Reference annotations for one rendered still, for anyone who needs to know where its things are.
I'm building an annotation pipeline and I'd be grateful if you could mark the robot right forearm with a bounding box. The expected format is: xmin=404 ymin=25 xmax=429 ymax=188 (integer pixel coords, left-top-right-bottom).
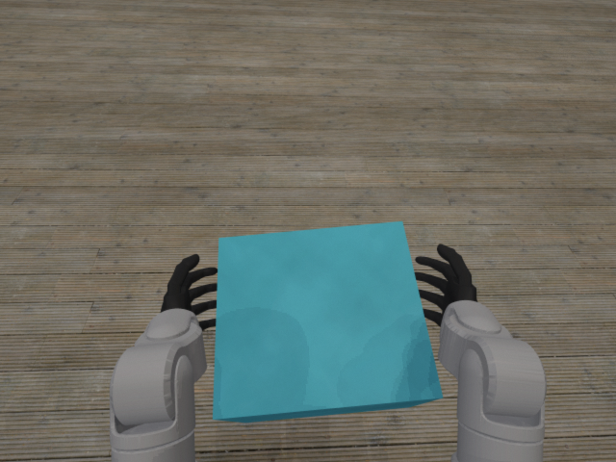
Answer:
xmin=438 ymin=300 xmax=547 ymax=462

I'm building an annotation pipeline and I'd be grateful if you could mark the carton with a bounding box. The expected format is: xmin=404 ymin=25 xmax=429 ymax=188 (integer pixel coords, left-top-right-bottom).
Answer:
xmin=213 ymin=221 xmax=443 ymax=423

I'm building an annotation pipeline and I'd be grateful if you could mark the right robot hand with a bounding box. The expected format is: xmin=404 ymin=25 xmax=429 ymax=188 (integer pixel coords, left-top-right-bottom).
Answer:
xmin=415 ymin=244 xmax=477 ymax=327

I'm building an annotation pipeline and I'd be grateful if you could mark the left robot hand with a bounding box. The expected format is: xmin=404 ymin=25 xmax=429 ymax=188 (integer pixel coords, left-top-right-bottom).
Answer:
xmin=161 ymin=254 xmax=218 ymax=330

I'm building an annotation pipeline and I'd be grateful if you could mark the robot left forearm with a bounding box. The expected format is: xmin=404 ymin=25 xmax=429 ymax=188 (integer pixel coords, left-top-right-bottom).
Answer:
xmin=110 ymin=309 xmax=207 ymax=462

